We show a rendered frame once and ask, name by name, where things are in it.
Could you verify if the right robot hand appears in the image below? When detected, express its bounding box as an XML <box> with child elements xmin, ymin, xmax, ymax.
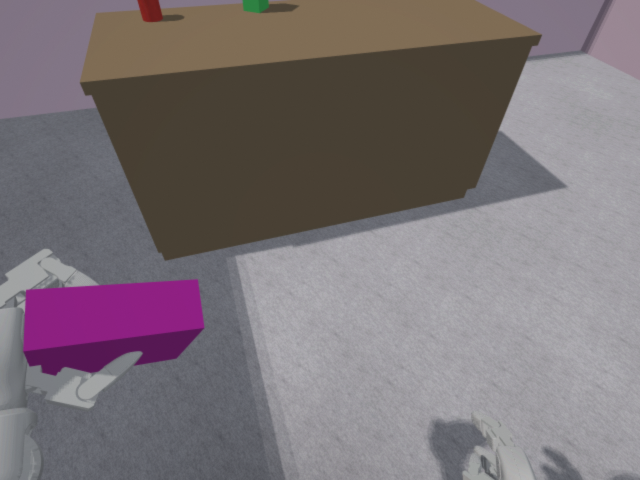
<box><xmin>462</xmin><ymin>411</ymin><xmax>537</xmax><ymax>480</ymax></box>

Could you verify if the robot left forearm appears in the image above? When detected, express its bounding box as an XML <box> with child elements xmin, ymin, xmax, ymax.
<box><xmin>0</xmin><ymin>408</ymin><xmax>44</xmax><ymax>480</ymax></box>

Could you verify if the table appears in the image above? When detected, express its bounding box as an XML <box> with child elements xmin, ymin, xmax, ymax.
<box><xmin>80</xmin><ymin>0</ymin><xmax>542</xmax><ymax>261</ymax></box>

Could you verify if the left robot hand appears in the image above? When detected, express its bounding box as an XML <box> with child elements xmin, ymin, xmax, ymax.
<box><xmin>0</xmin><ymin>249</ymin><xmax>143</xmax><ymax>412</ymax></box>

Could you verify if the sponge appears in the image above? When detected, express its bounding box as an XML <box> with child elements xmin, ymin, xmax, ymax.
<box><xmin>23</xmin><ymin>279</ymin><xmax>204</xmax><ymax>376</ymax></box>

